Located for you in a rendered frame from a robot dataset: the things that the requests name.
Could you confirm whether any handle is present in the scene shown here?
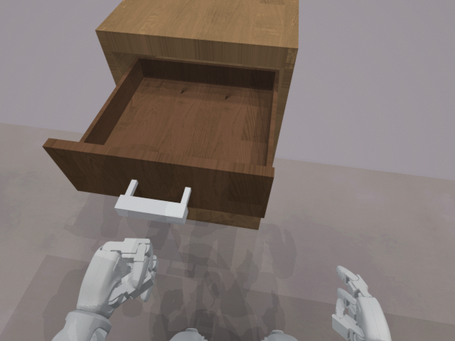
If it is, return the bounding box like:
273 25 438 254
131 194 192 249
114 180 191 225

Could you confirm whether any cabinet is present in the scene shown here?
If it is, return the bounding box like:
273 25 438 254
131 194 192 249
95 0 299 230

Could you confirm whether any left robot forearm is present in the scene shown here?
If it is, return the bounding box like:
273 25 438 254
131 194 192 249
51 310 112 341

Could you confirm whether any robot right hand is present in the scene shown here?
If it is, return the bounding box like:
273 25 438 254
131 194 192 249
332 266 392 341

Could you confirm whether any drawer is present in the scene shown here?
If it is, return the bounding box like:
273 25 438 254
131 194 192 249
43 56 279 218

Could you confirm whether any robot left hand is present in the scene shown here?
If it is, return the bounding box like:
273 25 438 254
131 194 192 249
76 238 159 319

